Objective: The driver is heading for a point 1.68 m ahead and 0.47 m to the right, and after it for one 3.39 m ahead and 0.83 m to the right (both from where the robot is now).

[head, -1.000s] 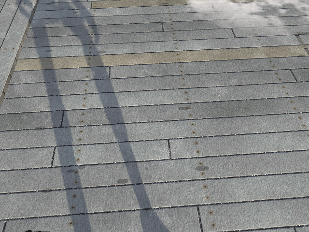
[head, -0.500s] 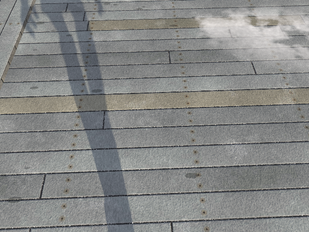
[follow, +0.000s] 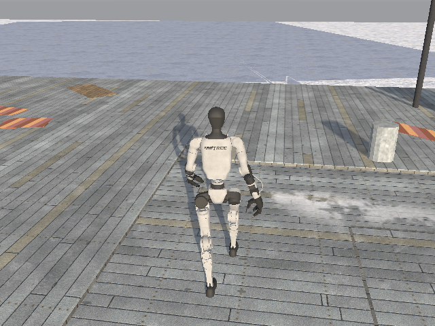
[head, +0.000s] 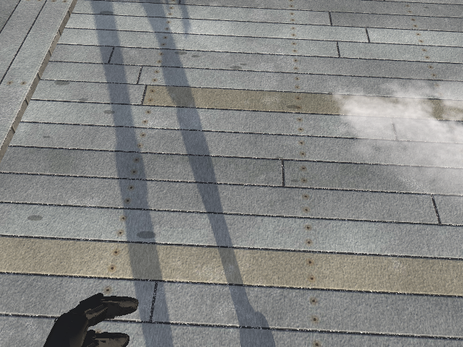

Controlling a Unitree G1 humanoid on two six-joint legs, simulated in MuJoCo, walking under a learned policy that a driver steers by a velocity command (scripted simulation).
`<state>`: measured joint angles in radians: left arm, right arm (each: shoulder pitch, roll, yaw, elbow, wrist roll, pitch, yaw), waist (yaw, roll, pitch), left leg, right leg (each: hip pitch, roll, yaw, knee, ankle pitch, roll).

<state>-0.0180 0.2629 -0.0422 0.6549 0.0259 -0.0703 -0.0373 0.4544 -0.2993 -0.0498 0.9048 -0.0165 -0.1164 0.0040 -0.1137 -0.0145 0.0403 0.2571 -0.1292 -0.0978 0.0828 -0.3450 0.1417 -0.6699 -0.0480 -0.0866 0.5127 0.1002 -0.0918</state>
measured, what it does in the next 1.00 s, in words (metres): walks ahead, turning right: right foot, then left foot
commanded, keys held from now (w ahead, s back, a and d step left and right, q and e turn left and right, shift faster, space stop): w+e+shift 0.54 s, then w+shift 0.20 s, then w+q+shift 0.26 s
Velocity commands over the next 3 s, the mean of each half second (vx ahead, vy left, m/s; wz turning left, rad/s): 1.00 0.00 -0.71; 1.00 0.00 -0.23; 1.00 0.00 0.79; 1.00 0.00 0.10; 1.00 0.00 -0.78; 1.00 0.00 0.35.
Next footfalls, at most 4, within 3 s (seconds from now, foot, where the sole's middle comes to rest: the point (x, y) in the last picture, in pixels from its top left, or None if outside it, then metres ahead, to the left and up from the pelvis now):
0.06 right None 0.27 -0.09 -0.76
0.46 left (202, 259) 0.71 0.02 -0.76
0.88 right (318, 190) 0.94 -0.39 -0.76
1.32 left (300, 97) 1.41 -0.43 -0.76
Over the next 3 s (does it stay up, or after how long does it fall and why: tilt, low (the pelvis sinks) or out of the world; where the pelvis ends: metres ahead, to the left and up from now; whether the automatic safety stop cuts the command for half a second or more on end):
stays up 2.70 -0.80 0.02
